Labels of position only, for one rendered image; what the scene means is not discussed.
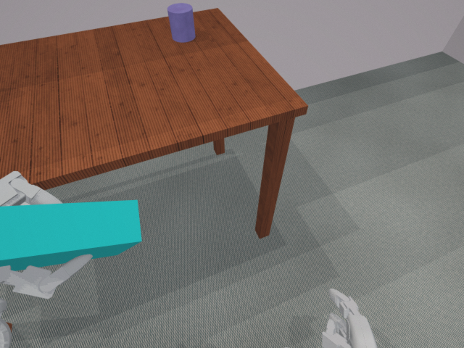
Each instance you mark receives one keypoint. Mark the right robot hand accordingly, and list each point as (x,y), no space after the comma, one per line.
(355,333)

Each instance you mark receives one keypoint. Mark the table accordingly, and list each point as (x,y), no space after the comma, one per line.
(81,104)

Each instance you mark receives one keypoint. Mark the left robot hand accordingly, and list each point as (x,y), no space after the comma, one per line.
(38,282)

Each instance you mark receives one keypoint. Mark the sponge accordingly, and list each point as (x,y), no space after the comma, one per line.
(51,234)

